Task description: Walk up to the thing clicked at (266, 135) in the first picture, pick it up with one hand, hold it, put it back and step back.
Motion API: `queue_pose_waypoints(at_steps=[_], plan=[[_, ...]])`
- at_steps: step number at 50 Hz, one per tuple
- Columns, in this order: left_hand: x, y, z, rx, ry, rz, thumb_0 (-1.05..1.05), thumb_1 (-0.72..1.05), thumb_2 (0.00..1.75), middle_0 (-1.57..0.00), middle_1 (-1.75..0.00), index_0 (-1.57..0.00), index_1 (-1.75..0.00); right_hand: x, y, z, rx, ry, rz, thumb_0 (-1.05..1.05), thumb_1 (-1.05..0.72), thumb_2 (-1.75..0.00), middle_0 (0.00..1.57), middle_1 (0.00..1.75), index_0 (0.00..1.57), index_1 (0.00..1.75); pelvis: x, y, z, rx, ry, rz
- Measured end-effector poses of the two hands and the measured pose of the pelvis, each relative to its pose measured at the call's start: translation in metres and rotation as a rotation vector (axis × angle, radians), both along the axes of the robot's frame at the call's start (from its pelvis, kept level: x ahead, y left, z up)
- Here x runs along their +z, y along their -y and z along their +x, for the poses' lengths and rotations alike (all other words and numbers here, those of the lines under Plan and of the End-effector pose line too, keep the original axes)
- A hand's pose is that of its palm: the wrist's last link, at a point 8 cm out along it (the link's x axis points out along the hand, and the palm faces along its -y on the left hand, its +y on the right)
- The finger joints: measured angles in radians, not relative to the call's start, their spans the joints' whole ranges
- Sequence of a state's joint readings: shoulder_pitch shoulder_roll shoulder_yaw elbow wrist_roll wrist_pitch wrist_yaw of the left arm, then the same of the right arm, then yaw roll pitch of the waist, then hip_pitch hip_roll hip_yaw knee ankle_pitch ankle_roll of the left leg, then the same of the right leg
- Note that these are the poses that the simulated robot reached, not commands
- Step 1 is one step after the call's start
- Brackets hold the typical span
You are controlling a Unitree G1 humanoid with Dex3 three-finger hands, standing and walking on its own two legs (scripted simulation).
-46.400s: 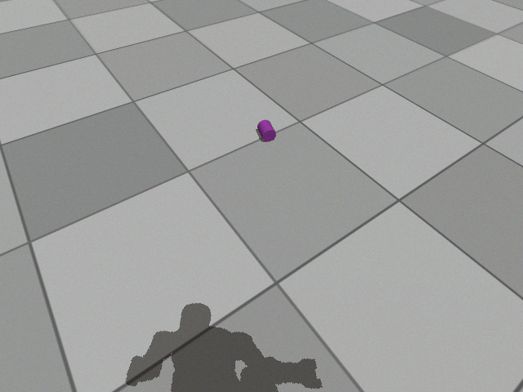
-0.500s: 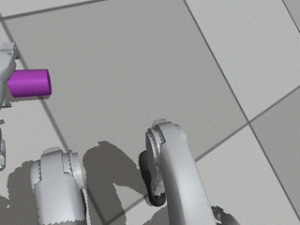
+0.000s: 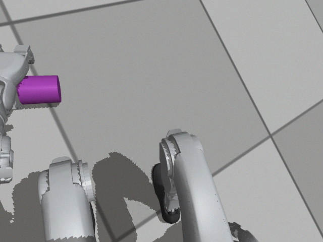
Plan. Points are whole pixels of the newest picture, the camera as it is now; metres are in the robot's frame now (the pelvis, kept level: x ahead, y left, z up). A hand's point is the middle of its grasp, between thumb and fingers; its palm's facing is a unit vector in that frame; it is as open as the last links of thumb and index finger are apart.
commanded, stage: approach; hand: left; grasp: from above
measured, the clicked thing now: (40, 89) +0.55 +0.20 -0.30
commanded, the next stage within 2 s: close in in 0.22 s
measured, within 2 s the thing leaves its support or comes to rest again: neither
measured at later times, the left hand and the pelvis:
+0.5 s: hand (26, 87) +0.51 +0.21 -0.18, palm faces -0.55 -0.03 -0.83, open 12.6 cm; pelvis +0.00 +0.00 +0.00, yaw +0 degrees
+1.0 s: hand (38, 87) +0.53 +0.20 -0.24, palm faces -0.42 -0.04 -0.91, open 12.7 cm; pelvis +0.00 +0.00 -0.02, yaw -4 degrees
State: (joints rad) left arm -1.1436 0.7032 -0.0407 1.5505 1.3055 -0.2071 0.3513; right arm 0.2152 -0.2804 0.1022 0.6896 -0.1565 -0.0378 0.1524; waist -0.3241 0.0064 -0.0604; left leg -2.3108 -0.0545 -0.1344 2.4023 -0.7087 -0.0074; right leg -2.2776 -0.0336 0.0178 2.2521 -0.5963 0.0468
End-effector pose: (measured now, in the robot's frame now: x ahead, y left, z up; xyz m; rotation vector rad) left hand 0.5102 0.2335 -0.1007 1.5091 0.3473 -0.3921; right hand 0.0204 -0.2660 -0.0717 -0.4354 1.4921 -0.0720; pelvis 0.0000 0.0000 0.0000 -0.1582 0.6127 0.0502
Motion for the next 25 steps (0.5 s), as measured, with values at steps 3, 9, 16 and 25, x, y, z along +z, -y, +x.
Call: queue_pose_waypoints(at_steps=[3,9,16,25], plan=[[0.002,0.014,0.009,-0.026,0.011,-0.01,0.0,-0.4,1.03,-0.16,-1.06,-0.17,-1.05,0.002,0.001,-0.001,0.002,0.001,-0.014,0.0,-0.91,-0.9,0.2,0.3,0.2,0.3,0.0,0.0,-0.001,-0.002,0.002,0.0],[0.01,0.044,0.037,-0.055,0.076,-0.026,0.0,-0.4,1.03,-0.15,-1.08,-0.17,-1.07,0.007,0.002,-0.012,-0.016,-0.006,-0.04,0.0,-0.91,-0.9,0.2,0.3,0.2,0.3,-0.003,0.0,0.0,-0.009,-0.009,-0.004],[0.012,0.052,0.054,-0.006,0.097,0.036,0.0,-0.39,1.04,-0.17,-1.07,-0.17,-1.07,0.005,-0.003,-0.032,-0.087,-0.037,-0.013,0.0,-0.91,-0.9,0.2,0.3,0.2,0.3,-0.005,0.001,0.004,-0.017,-0.033,-0.003],[-0.023,0.022,0.011,0.087,-0.113,0.037,0.0,-0.36,1.06,-0.18,-1.09,-0.19,-1.08,-0.007,-0.007,-0.03,-0.069,-0.077,0.04,0.0,-0.91,-0.9,0.2,0.3,0.2,0.3,-0.001,0.004,0.0,-0.01,-0.001,0.01]])
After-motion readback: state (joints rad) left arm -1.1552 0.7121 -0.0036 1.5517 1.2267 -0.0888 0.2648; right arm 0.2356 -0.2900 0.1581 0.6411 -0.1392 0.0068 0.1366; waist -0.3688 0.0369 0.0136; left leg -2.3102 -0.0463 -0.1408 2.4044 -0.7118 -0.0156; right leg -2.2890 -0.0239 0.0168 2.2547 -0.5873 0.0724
